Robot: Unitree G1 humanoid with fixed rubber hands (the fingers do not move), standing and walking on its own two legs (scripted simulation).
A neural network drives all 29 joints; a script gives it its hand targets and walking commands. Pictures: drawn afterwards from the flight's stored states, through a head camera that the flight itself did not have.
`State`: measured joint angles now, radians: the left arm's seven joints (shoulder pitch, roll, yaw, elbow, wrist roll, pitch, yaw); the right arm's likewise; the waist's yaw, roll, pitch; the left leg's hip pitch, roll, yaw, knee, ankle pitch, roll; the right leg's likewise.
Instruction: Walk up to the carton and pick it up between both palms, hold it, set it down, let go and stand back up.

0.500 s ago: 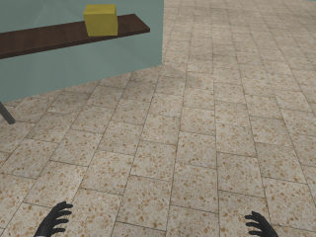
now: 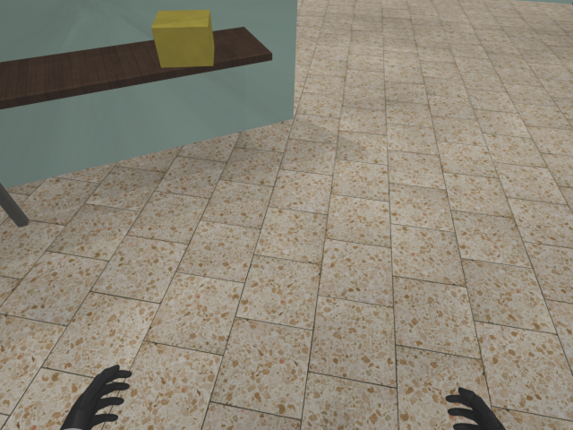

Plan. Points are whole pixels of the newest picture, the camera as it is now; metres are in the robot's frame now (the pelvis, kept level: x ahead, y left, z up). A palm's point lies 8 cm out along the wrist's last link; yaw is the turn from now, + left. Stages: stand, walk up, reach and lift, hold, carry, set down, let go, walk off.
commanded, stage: stand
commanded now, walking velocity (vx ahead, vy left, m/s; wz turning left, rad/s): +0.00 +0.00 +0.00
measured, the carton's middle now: (185, 38) +1.57 +0.41 -0.08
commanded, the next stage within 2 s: walk up in 0.06 s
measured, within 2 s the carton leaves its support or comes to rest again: neither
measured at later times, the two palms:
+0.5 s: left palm out of the picture +0.12 +0.38 -0.03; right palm (485, 403) +0.18 -0.27 -0.05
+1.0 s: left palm (5, 315) +0.31 +0.46 -0.05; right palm (420, 334) +0.29 -0.21 -0.06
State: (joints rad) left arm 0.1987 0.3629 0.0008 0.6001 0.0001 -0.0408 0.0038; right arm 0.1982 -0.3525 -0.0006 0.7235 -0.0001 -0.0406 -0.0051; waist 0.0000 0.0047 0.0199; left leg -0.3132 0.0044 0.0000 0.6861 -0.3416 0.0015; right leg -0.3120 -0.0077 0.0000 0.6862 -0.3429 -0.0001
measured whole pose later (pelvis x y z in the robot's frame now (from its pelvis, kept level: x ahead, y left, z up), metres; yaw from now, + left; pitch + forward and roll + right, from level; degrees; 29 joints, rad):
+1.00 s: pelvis +0.20 +0.11 +0.00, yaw +7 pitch +1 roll +1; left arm 0.21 0.52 0.06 0.61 0.00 -0.07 -0.07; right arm 0.40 -0.45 -0.07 0.74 0.00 -0.09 0.06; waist 0.00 -0.06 0.01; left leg -0.24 0.00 0.01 0.61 -0.39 0.02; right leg -0.56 -0.07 -0.01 0.79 -0.33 -0.02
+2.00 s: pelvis +0.55 +0.16 +0.01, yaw +13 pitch -1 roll +3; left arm 0.28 0.48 0.06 0.61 0.00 -0.09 -0.06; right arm 0.37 -0.46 -0.07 0.74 0.00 -0.10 0.03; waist 0.00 -0.01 0.04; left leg -0.39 0.00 0.00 1.04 -0.41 0.01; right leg -0.40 -0.09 -0.06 0.66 -0.25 -0.02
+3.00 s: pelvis +0.85 +0.19 +0.02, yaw +18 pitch -2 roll +5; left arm 0.35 0.47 0.06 0.61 0.00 -0.05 -0.06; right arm 0.37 -0.46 -0.07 0.76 0.00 -0.06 0.00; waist 0.00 0.02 0.05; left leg -0.48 -0.01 -0.03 1.07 -0.23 0.01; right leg -0.24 -0.07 -0.10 0.57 -0.30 -0.06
